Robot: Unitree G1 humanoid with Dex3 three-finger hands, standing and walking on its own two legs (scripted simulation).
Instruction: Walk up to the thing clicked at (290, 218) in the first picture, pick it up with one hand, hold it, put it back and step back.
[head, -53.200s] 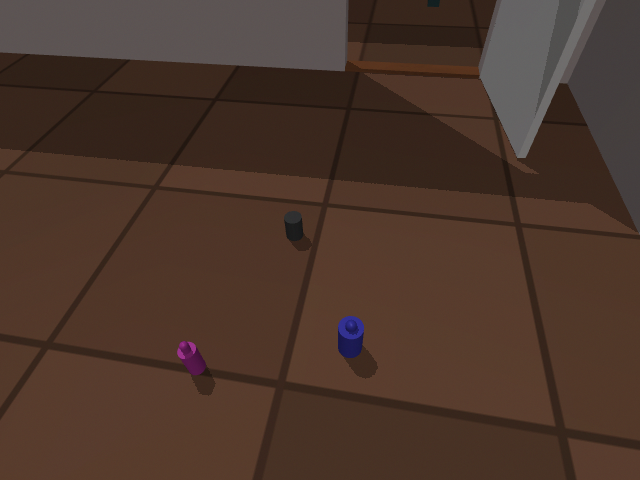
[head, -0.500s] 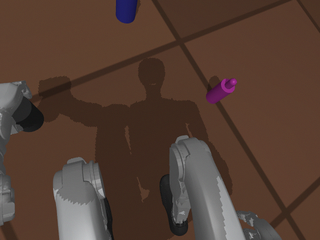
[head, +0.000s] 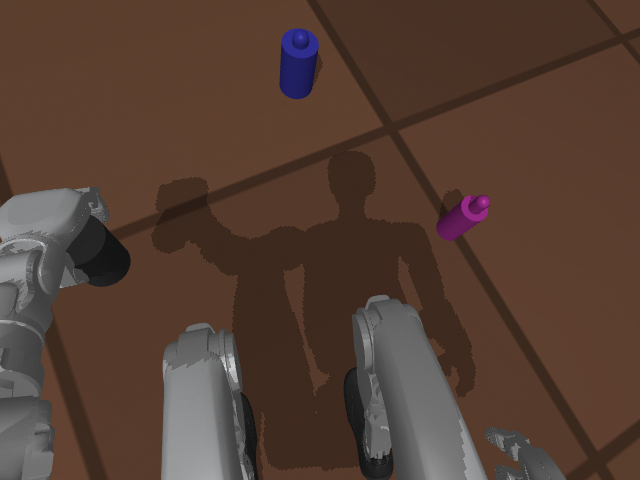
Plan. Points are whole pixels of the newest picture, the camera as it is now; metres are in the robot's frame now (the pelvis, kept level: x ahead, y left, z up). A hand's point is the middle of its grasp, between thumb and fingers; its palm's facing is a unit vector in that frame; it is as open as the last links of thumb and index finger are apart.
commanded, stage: lift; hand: left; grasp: from above
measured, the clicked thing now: (91, 252) +0.44 +0.29 -0.17
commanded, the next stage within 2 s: hold in 1.18 s
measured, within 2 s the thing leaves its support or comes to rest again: neither
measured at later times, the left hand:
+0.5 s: hand out of the picture +0.36 +0.28 +0.09, palm faces -0.43 -0.10 -0.90, open 10.2 cm
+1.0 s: hand out of the picture +0.36 +0.25 +0.21, palm faces -0.44 -0.10 -0.89, open 10.1 cm
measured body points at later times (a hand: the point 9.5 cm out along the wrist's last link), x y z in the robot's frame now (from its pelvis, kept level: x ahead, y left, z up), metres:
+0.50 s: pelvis +0.01 +0.00 +0.17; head +0.12 +0.03 +0.61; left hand +0.38 +0.28 +0.14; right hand +0.14 -0.25 +0.05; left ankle +0.08 +0.11 -0.38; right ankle +0.10 -0.13 -0.38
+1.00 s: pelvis +0.05 +0.00 +0.29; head +0.11 +0.01 +0.74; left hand +0.38 +0.25 +0.26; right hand +0.15 -0.26 +0.17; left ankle +0.08 +0.11 -0.38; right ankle +0.10 -0.13 -0.38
